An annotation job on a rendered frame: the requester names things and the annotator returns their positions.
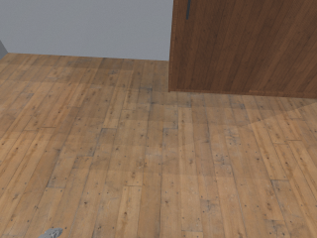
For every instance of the left robot hand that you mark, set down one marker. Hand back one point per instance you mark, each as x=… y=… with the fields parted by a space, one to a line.
x=52 y=233

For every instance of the wardrobe door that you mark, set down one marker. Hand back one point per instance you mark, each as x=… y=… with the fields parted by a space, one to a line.
x=291 y=62
x=223 y=43

